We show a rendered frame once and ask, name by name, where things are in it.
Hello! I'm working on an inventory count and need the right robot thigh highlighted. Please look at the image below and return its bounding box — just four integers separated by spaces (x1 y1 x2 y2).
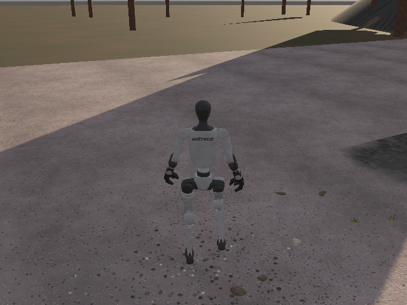
212 177 224 210

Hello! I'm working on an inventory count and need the left robot shin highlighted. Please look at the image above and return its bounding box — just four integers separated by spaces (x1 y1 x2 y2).
184 214 193 255

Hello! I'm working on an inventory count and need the left robot forearm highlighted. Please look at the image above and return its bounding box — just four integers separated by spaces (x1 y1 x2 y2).
165 153 177 175

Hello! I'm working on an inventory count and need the robot right upper arm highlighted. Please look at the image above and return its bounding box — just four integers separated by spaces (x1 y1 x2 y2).
216 128 234 164

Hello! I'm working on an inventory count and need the right robot hand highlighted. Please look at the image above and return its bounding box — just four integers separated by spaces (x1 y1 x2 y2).
230 177 244 192

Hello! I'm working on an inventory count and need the robot left upper arm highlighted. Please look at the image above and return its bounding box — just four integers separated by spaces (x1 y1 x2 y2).
171 128 190 163

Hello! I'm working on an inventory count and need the right robot forearm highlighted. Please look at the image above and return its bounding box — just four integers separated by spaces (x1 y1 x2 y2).
228 154 242 180

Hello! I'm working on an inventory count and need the left robot hand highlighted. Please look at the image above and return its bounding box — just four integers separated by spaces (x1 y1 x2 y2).
164 172 179 185

